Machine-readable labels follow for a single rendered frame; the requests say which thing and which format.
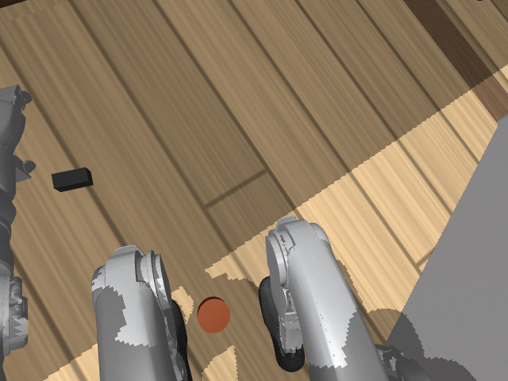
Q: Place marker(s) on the left robot arm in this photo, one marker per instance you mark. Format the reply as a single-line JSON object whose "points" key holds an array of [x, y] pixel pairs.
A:
{"points": [[13, 306]]}

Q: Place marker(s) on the left robot hand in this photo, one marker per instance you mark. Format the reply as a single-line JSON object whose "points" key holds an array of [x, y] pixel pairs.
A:
{"points": [[12, 125]]}

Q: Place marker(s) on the left robot foot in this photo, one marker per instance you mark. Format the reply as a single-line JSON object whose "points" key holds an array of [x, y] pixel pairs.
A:
{"points": [[181, 334]]}

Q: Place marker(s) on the right robot hand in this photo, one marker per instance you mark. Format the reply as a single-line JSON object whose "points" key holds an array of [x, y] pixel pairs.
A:
{"points": [[407, 369]]}

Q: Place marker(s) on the right robot foot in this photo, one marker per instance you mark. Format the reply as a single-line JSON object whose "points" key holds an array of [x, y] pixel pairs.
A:
{"points": [[287, 361]]}

